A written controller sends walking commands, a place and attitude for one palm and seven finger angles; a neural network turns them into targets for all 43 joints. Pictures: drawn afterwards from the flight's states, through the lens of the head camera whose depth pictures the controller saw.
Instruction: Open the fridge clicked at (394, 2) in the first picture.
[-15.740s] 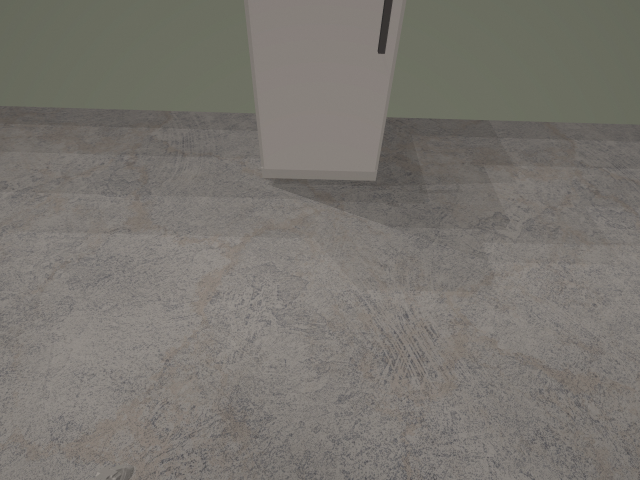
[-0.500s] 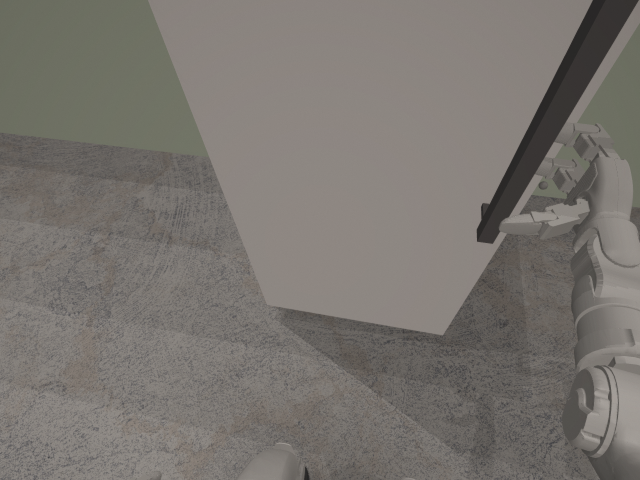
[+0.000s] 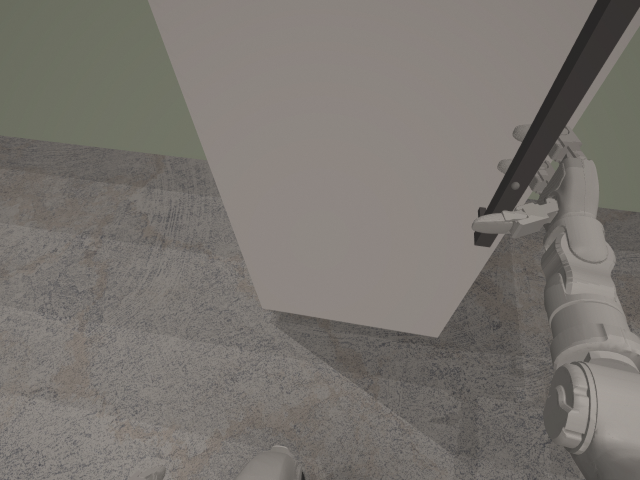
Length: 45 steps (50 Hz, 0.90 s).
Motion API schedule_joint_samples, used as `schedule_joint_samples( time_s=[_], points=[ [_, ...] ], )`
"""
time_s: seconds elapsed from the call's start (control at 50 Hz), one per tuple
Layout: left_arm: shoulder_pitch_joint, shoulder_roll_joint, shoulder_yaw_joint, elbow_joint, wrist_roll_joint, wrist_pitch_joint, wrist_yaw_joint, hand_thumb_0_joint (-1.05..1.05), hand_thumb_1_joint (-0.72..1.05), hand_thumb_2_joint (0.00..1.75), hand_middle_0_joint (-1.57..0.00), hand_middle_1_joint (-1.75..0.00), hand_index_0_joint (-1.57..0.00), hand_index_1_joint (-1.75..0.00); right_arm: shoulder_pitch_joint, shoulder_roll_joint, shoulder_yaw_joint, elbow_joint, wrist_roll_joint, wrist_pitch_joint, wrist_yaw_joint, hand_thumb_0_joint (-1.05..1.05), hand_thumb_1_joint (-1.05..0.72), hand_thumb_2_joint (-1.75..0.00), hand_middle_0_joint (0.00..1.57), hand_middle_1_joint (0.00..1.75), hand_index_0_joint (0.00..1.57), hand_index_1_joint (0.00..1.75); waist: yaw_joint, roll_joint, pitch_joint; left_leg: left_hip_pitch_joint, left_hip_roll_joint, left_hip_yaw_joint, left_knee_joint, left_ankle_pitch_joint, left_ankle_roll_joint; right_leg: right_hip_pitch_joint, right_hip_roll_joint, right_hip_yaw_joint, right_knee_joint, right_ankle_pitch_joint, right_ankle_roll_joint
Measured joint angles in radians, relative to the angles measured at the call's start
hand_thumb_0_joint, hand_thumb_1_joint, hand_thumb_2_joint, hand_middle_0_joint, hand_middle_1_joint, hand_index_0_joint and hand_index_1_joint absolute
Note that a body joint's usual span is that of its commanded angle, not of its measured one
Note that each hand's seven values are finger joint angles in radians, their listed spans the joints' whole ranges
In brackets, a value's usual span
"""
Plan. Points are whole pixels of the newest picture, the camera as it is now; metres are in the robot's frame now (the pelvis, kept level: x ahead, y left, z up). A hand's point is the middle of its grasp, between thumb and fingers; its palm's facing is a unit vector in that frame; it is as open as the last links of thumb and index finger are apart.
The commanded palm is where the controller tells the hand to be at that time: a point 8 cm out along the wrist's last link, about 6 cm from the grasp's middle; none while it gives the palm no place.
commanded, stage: slide the fingers in behind the handle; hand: right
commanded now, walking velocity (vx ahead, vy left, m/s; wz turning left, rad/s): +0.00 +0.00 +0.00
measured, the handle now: (542, 116) +0.53 -0.17 +0.17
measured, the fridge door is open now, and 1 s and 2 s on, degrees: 0 0 0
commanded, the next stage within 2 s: grip the handle and tug to test in 0.90 s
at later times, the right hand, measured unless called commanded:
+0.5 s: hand (502, 181) +0.48 -0.15 +0.10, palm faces +0.05 +1.00 -0.02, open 14.0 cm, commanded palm +0.45 -0.19 +0.10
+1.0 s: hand (501, 184) +0.48 -0.14 +0.10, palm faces +0.05 +1.00 -0.02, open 14.1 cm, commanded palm +0.45 -0.19 +0.10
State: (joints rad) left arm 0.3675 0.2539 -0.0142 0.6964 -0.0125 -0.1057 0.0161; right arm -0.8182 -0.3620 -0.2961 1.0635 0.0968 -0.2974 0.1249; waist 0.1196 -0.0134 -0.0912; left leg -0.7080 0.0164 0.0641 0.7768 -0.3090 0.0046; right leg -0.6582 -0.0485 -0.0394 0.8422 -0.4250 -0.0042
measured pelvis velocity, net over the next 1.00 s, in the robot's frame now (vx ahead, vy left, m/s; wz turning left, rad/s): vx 0.00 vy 0.00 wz -0.01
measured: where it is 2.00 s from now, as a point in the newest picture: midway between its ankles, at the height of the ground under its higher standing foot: outside the picture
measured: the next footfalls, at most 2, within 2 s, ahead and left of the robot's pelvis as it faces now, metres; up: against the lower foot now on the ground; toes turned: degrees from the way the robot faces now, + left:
none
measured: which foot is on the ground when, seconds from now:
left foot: down 0.00-1.00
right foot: down 0.00-1.00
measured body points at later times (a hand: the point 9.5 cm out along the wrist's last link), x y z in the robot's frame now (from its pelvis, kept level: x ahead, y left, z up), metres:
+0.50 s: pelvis +0.00 +0.00 +0.00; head +0.08 +0.00 +0.44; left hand +0.03 +0.27 -0.11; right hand +0.48 -0.20 +0.10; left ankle +0.04 +0.12 -0.70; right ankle -0.01 -0.11 -0.70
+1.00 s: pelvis +0.00 +0.00 +0.00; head +0.07 -0.01 +0.44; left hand +0.04 +0.26 -0.12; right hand +0.47 -0.20 +0.10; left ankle +0.04 +0.12 -0.70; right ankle -0.01 -0.11 -0.70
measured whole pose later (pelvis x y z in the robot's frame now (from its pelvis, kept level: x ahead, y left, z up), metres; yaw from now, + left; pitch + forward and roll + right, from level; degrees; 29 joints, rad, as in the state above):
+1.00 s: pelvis +0.00 +0.00 +0.00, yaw +0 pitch +13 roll +1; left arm 0.36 0.25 -0.01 0.72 0.00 -0.11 0.01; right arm -0.84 -0.31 -0.25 1.09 0.09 -0.32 0.06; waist 0.12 -0.02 -0.09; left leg -0.70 0.02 0.07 0.78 -0.31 0.00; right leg -0.65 -0.04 -0.03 0.84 -0.42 0.00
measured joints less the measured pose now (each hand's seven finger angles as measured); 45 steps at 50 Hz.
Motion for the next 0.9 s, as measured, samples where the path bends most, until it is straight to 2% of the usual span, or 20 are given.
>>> schedule_joint_samples(
  time_s=[0.24,0.48,0.9],
  points=[
    [0.013,0.006,0.004,0.014,0.003,-0.004,0.003,0.01,0.9,0.9,-0.2,-0.3,-0.2,-0.3,-0.023,-0.012,-0.012,0.033,-0.009,-0.01,-0.015,-0.01,0.5,-0.3,0.3,1.2,0.3,1.2,0.016,0.002,0.005,-0.007,-0.006,0.002,-0.001,0.003,0.008,-0.005,-0.006,0.002,-0.003,0.005,0.007],
    [0.012,0.003,0.009,0.018,0.007,-0.011,-0.006,0.01,0.91,0.9,-0.2,-0.3,-0.2,-0.3,-0.026,0.016,0.01,0.023,-0.005,-0.013,-0.051,-0.01,0.5,-0.3,0.3,1.2,0.3,1.2,0.011,-0.001,0.001,-0.009,-0.003,0.003,0.0,0.002,0.007,-0.008,-0.002,0.005,-0.004,0.006,0.006],
    [-0.007,-0.003,0.006,0.016,0.006,-0.007,-0.007,0.01,0.9,0.9,-0.2,-0.3,-0.2,-0.3,-0.009,0.046,0.041,0.014,-0.006,-0.024,-0.065,-0.01,0.5,-0.3,0.3,1.2,0.28,1.2,-0.002,-0.003,0.0,0.011,0.004,0.001,-0.002,0.0,0.0,0.011,0.006,0.004,-0.006,0.004,0.0]
  ],
)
